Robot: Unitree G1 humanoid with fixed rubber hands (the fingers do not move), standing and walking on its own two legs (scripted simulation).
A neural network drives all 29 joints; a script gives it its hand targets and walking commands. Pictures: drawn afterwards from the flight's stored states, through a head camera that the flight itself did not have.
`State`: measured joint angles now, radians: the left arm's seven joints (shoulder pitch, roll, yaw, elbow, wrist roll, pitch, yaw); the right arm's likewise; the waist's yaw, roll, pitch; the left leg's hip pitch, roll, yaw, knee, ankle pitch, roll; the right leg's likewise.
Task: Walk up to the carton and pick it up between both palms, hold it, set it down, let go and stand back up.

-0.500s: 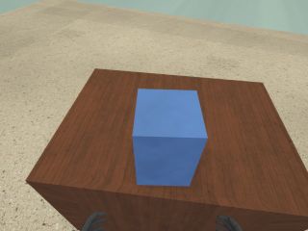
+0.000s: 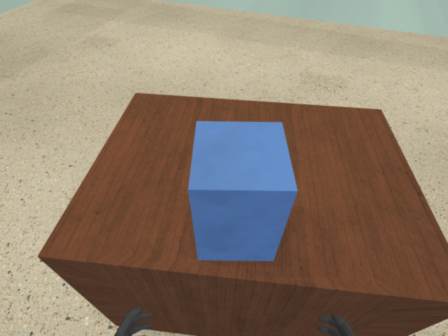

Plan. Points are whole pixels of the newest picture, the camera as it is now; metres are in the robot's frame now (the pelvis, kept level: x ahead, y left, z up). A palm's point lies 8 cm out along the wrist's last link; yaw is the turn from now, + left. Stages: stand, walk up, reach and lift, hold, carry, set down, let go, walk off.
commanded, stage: set down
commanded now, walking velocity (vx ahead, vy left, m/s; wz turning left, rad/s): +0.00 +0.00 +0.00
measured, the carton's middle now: (237, 195) +0.42 +0.00 +0.00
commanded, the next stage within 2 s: let go in 1.26 s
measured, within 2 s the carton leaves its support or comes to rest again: neither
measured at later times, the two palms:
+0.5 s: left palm out of the picture +0.11 +0.20 -0.11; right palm out of the picture +0.09 -0.21 -0.11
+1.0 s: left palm out of the picture +0.09 +0.21 -0.13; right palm out of the picture +0.08 -0.22 -0.14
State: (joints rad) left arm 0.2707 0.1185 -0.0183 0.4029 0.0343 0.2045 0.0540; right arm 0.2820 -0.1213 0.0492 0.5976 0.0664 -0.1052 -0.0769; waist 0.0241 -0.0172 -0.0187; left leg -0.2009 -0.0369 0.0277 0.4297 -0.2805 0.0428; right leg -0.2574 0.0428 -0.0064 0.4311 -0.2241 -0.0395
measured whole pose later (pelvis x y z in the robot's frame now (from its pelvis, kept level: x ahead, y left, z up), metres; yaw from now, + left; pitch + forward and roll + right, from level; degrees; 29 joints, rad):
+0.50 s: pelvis -0.04 -0.01 +0.00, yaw +0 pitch +3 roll +0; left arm 0.12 0.14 0.00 0.50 0.00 0.40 0.07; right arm 0.19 -0.10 -0.01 0.62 0.00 0.12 -0.06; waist 0.02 -0.02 0.04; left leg -0.29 -0.04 0.03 0.47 -0.24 0.03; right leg -0.35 0.04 -0.01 0.47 -0.18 -0.05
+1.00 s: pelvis -0.06 -0.03 -0.01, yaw +1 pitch +6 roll +1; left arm -0.02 0.19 0.03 0.63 0.00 0.52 0.05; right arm 0.05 -0.07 -0.04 0.75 -0.02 0.26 -0.08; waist 0.01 -0.03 0.08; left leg -0.42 -0.03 0.00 0.55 -0.24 0.01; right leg -0.46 0.05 -0.04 0.54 -0.19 -0.07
